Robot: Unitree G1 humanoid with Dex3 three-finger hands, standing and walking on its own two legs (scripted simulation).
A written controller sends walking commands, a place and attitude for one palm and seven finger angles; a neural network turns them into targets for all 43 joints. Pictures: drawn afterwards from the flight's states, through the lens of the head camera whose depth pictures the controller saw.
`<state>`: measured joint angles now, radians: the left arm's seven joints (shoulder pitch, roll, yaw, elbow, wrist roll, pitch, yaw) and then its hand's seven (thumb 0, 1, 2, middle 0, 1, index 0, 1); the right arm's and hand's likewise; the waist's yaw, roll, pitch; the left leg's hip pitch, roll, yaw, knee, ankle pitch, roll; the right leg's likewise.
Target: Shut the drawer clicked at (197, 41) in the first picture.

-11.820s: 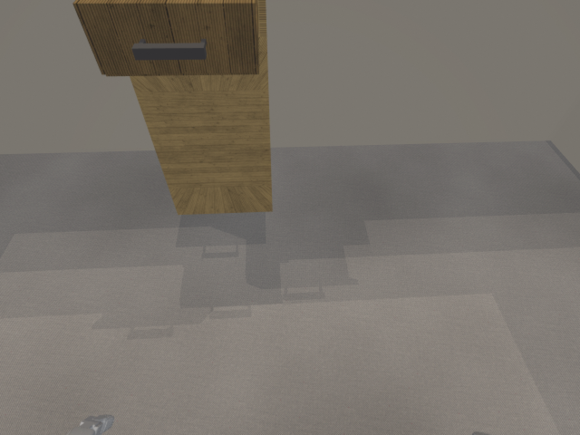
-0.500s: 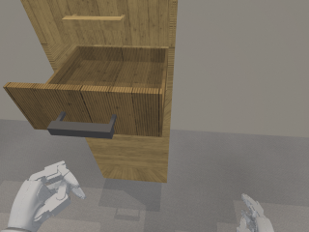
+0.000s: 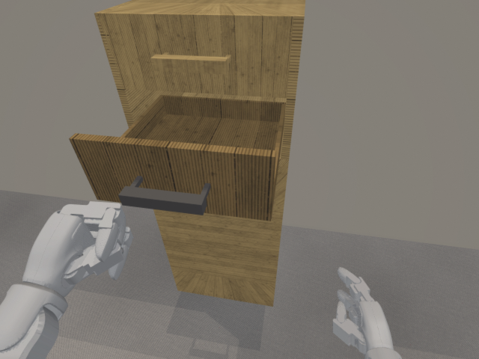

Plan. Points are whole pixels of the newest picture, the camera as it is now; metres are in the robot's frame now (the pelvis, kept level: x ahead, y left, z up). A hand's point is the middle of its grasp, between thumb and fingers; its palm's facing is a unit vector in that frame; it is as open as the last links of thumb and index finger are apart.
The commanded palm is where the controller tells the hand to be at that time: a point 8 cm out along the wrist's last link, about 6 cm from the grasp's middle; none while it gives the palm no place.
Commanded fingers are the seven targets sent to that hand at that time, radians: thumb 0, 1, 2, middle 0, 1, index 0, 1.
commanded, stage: raise the hand and make a fist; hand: left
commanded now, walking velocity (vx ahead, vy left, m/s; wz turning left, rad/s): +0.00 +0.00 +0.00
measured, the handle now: (167, 192) +0.37 +0.19 +0.12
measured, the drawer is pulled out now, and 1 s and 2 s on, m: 0.23 0.23 0.23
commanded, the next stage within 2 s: bring the fist close to the handle in 0.42 s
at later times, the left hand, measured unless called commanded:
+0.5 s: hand (120, 241) +0.19 +0.18 +0.20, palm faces +0.01 -0.99 -0.17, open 3.3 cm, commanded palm +0.14 +0.22 +0.22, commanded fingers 0.00 0.90 0.90 -1.40 -1.60 -1.40 -1.60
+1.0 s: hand (143, 240) +0.22 +0.17 +0.16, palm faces +0.00 -1.00 -0.10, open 3.3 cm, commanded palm +0.19 +0.22 +0.17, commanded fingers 0.00 0.90 0.90 -1.40 -1.60 -1.40 -1.60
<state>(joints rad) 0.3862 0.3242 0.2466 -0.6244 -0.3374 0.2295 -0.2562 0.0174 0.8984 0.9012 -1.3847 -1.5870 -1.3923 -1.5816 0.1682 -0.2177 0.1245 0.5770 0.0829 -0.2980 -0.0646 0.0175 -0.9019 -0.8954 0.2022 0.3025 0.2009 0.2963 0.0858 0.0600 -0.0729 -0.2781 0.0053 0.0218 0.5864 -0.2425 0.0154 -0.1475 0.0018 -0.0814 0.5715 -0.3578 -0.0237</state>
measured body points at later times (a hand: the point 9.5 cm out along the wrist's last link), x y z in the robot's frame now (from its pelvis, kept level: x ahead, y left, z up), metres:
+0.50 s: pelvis +0.00 -0.02 +0.00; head -0.05 -0.05 +0.44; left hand +0.18 +0.23 +0.21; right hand +0.20 -0.25 -0.05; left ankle +0.05 +0.11 -0.73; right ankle -0.03 -0.10 -0.73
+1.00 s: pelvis +0.02 -0.02 +0.00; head -0.01 -0.04 +0.45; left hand +0.22 +0.23 +0.16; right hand +0.22 -0.24 -0.06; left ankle +0.05 +0.11 -0.73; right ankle -0.03 -0.10 -0.73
